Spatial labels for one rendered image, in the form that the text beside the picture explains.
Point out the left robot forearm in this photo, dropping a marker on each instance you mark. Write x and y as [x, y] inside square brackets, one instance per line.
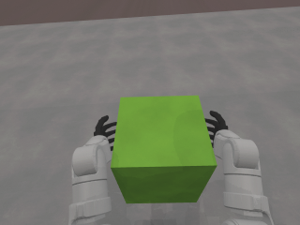
[90, 200]

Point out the carton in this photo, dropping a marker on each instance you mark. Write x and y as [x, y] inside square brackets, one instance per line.
[162, 152]

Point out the right robot forearm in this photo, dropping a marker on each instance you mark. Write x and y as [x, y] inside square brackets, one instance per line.
[242, 176]

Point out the robot left hand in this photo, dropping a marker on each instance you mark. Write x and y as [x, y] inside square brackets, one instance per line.
[100, 129]

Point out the robot right hand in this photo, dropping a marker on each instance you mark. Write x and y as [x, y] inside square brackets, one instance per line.
[220, 124]

